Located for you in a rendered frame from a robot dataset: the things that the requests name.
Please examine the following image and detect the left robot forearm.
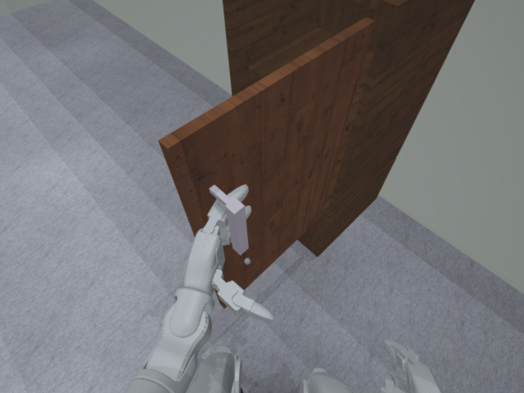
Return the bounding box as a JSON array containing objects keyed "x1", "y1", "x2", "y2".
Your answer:
[{"x1": 124, "y1": 287, "x2": 215, "y2": 393}]

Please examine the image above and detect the handle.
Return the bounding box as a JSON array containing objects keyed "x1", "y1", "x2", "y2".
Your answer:
[{"x1": 209, "y1": 185, "x2": 249, "y2": 255}]

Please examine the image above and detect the robot right hand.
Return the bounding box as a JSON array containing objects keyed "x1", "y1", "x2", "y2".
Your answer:
[{"x1": 381, "y1": 340, "x2": 442, "y2": 393}]

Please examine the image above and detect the robot left hand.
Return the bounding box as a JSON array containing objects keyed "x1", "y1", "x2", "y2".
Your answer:
[{"x1": 183, "y1": 184, "x2": 274, "y2": 323}]

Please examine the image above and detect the left robot shin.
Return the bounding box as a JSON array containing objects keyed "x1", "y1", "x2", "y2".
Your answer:
[{"x1": 215, "y1": 346, "x2": 232, "y2": 354}]

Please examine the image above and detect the cupboard door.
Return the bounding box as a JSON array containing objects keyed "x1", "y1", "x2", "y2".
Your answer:
[{"x1": 158, "y1": 17, "x2": 375, "y2": 309}]

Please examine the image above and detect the robot left thigh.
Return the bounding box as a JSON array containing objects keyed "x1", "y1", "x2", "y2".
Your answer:
[{"x1": 186, "y1": 352, "x2": 242, "y2": 393}]

